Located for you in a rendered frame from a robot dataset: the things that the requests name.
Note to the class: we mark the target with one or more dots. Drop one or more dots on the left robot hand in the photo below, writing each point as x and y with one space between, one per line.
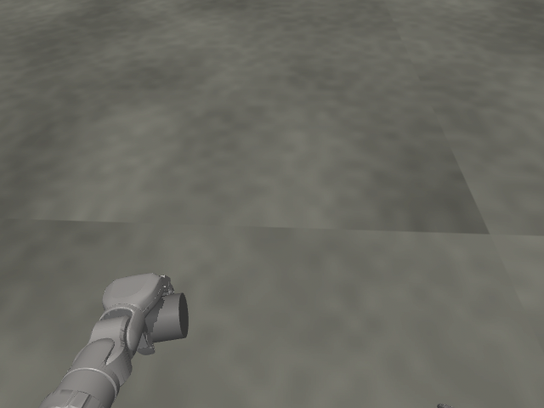
143 292

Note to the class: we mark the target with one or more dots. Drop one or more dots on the can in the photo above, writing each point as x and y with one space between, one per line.
169 319

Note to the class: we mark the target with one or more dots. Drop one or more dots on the left robot arm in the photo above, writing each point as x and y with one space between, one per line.
104 364

